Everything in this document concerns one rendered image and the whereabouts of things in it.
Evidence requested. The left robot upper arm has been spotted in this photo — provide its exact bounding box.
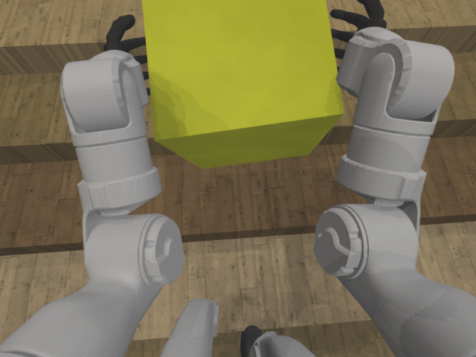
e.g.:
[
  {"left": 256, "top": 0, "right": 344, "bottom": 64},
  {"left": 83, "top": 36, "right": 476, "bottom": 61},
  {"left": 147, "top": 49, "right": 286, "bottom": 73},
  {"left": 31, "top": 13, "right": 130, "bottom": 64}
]
[{"left": 0, "top": 213, "right": 185, "bottom": 357}]

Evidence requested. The right robot hand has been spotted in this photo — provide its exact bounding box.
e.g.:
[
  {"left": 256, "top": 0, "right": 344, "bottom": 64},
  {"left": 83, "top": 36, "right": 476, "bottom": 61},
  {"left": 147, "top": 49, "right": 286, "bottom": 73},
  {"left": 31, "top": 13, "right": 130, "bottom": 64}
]
[{"left": 330, "top": 0, "right": 387, "bottom": 71}]

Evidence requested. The carton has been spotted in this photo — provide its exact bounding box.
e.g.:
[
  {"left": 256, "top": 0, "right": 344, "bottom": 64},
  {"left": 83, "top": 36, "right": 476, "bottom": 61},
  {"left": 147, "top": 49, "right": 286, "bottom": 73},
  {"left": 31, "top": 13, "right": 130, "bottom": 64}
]
[{"left": 142, "top": 0, "right": 344, "bottom": 169}]

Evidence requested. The right robot shin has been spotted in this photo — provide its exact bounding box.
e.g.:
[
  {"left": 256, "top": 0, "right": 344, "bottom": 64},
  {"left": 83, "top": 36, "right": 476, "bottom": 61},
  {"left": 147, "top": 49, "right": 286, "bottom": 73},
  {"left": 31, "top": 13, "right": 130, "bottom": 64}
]
[{"left": 248, "top": 332, "right": 277, "bottom": 357}]

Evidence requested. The right robot forearm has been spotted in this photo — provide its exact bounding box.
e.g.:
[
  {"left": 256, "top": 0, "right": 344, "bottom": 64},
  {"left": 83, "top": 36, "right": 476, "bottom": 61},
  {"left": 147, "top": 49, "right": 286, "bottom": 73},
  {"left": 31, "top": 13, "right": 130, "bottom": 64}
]
[{"left": 335, "top": 27, "right": 454, "bottom": 245}]

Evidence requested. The left robot hand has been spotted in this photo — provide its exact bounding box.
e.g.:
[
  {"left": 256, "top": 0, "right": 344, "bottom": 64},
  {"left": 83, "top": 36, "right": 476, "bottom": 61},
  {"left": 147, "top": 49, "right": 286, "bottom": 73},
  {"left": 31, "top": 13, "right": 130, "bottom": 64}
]
[{"left": 103, "top": 15, "right": 150, "bottom": 95}]

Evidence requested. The left robot forearm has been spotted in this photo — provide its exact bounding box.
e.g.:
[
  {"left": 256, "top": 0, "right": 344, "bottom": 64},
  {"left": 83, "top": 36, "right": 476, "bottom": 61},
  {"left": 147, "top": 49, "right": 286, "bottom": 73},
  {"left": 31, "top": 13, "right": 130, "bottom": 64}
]
[{"left": 60, "top": 50, "right": 162, "bottom": 267}]

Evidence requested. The right robot upper arm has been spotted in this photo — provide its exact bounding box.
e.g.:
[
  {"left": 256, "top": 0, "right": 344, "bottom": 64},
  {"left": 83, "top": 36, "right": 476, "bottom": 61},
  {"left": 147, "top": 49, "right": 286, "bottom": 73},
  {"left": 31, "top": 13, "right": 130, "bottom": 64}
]
[{"left": 313, "top": 204, "right": 476, "bottom": 357}]

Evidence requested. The left robot thigh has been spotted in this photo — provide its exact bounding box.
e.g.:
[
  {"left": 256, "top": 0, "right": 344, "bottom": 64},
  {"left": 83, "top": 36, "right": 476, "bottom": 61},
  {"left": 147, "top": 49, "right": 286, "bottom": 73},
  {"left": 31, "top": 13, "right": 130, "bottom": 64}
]
[{"left": 159, "top": 298, "right": 219, "bottom": 357}]

